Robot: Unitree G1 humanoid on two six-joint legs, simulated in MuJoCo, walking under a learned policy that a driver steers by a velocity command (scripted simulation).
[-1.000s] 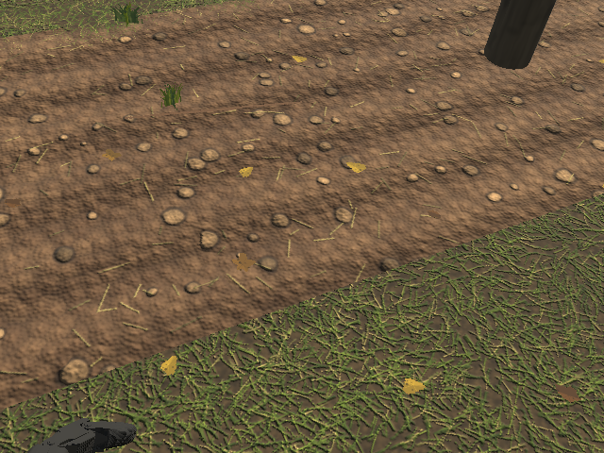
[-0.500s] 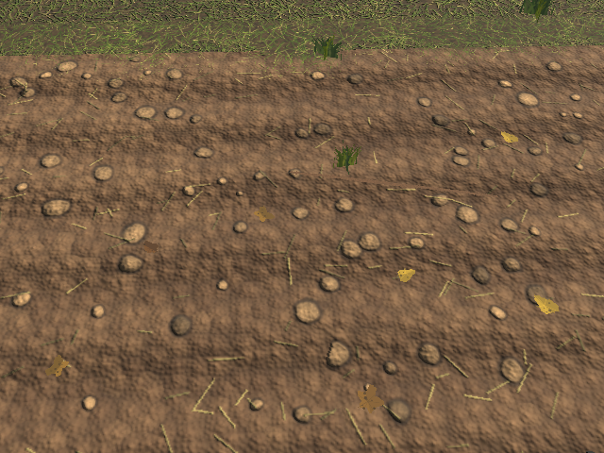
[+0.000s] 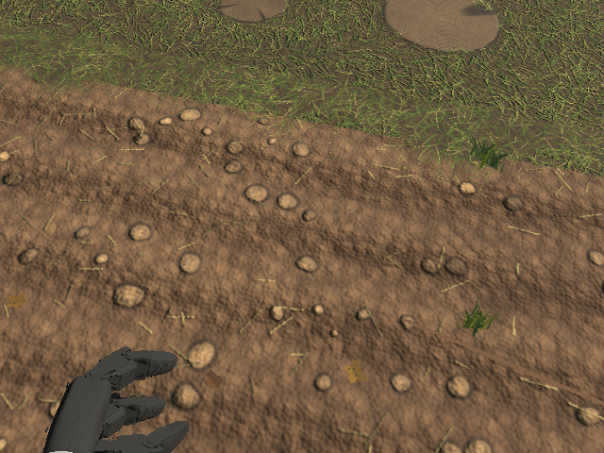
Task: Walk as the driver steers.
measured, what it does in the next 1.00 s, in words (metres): walks ahead, turning right: right foot, then left foot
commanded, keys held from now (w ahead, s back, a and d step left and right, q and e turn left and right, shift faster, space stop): w+shift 0.06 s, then e+shift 0.82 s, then shift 0.12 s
